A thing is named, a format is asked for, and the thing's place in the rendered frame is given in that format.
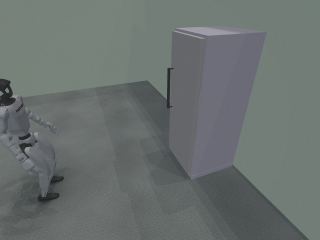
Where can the right robot upper arm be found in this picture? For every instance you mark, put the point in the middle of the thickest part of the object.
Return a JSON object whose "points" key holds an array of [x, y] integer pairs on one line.
{"points": [[4, 116]]}

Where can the handle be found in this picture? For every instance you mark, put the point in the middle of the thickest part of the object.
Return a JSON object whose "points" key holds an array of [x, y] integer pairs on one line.
{"points": [[168, 86]]}

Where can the robot shin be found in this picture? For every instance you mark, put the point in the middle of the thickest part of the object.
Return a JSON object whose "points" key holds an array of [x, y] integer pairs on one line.
{"points": [[44, 183], [52, 167]]}

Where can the right robot forearm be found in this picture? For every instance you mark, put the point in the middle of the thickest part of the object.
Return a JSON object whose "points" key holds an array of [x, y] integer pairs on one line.
{"points": [[13, 148]]}

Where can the left robot upper arm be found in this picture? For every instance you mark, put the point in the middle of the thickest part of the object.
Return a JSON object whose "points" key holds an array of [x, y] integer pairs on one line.
{"points": [[20, 97]]}

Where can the fridge door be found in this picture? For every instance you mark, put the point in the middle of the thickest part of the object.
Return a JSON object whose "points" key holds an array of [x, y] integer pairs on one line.
{"points": [[187, 60]]}

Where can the left robot shin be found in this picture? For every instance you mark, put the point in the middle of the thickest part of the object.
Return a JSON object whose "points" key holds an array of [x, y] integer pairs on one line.
{"points": [[52, 167]]}

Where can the right robot hand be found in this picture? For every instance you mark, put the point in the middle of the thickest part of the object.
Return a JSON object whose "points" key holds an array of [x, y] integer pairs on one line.
{"points": [[28, 165]]}

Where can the right robot shin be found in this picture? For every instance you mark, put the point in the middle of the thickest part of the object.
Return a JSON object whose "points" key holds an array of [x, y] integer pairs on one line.
{"points": [[44, 183]]}

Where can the left robot forearm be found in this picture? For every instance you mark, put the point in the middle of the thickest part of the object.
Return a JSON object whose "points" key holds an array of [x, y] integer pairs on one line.
{"points": [[36, 119]]}

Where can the left robot hand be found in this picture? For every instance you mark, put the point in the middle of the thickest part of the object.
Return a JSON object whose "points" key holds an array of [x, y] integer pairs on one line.
{"points": [[48, 126]]}

